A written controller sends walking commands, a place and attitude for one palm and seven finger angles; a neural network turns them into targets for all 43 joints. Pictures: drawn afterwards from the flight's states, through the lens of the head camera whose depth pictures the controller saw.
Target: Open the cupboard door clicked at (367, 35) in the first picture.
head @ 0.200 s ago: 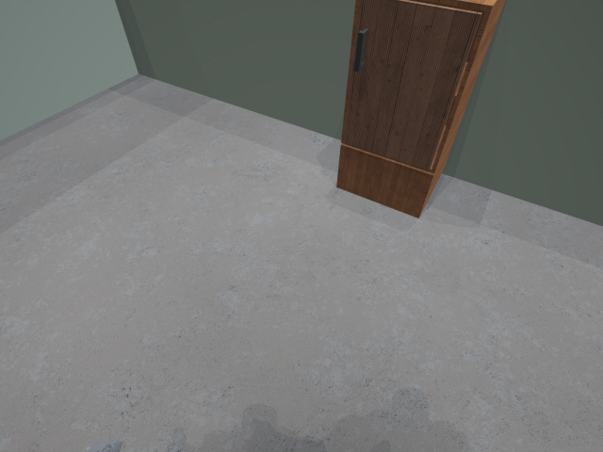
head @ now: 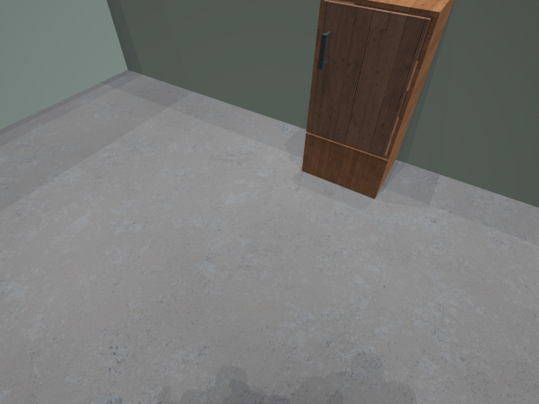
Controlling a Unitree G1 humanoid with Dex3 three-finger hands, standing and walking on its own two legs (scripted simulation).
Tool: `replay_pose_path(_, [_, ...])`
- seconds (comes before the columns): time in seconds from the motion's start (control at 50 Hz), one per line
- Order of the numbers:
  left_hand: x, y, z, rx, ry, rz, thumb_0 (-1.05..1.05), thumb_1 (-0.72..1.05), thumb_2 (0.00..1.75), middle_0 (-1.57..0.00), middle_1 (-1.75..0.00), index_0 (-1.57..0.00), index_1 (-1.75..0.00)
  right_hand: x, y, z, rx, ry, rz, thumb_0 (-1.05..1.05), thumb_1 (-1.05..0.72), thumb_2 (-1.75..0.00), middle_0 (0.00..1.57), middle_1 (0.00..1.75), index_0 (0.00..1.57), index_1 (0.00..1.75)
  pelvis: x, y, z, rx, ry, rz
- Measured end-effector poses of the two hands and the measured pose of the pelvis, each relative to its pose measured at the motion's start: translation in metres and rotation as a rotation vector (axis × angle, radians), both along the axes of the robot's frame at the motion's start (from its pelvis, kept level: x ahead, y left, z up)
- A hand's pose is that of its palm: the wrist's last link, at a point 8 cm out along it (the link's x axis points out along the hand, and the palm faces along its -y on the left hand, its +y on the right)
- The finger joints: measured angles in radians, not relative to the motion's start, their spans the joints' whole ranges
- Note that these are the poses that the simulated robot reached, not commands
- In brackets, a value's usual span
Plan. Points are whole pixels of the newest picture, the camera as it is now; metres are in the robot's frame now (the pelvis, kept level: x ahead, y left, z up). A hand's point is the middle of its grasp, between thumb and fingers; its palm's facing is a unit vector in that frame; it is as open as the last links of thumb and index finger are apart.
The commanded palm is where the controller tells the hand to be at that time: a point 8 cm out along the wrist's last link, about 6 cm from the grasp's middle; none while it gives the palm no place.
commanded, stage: stand and wait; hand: left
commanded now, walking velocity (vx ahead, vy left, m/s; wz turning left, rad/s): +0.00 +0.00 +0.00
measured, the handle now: (324, 50) +1.43 -0.14 -0.05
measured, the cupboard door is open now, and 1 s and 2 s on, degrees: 0 0 0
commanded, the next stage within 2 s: look at it before walking up in 0.62 s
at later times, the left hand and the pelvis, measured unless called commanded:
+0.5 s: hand out of the picture +0.05 +0.25 -0.15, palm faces -0.01 -0.94 -0.34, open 7.4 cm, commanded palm none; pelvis -0.01 -0.01 +0.00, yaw +0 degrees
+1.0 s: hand out of the picture +0.07 +0.24 -0.15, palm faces -0.02 -0.94 -0.33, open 7.4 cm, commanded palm none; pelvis -0.01 +0.00 +0.01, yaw +0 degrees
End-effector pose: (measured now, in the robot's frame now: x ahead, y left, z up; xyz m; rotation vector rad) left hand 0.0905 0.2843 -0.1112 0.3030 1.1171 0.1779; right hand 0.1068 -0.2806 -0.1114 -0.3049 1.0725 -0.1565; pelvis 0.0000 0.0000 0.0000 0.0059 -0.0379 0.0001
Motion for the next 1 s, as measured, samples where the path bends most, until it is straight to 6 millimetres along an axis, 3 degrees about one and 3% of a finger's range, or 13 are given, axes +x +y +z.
replay_pose_path(0.28, [-0.038, 0.001, -0.007, 0.002, 0.098, 0.033, 0.01, 0.91, 0.89, -0.2, -0.3, -0.21, -0.3, -0.039, -0.013, -0.005, -0.017, 0.109, -0.037, 0.0, -0.9, -0.9, 0.21, 0.3, 0.21, 0.3, -0.008, -0.004, 0.002, -0.003, -0.001, 0.0])
replay_pose_path(0.44, [-0.045, 0.005, -0.006, 0.013, 0.116, 0.038, 0.01, 0.91, 0.89, -0.2, -0.3, -0.2, -0.3, -0.056, -0.018, -0.006, -0.024, 0.148, -0.055, 0.0, -0.9, -0.9, 0.21, 0.3, 0.21, 0.3, -0.01, -0.005, 0.003, -0.003, -0.004, -0.002])
replay_pose_path(1.0, [-0.031, 0.002, -0.003, 0.009, 0.089, 0.018, 0.01, 0.91, 0.89, -0.2, -0.3, -0.2, -0.3, -0.049, -0.015, -0.004, -0.013, 0.128, -0.054, 0.0, -0.9, -0.9, 0.21, 0.3, 0.21, 0.3, -0.009, -0.005, 0.005, -0.002, -0.002, -0.007])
